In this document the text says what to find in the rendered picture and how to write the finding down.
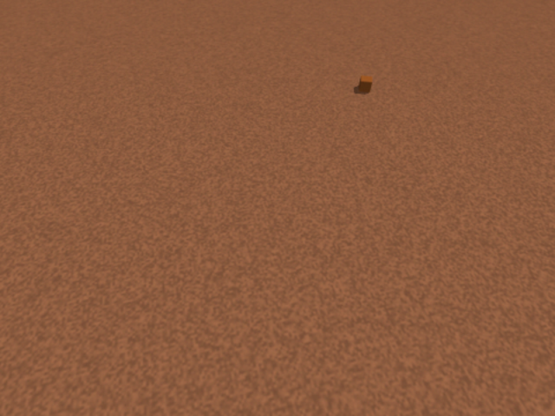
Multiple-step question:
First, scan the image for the cube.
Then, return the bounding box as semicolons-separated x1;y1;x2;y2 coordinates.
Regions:
359;75;372;93

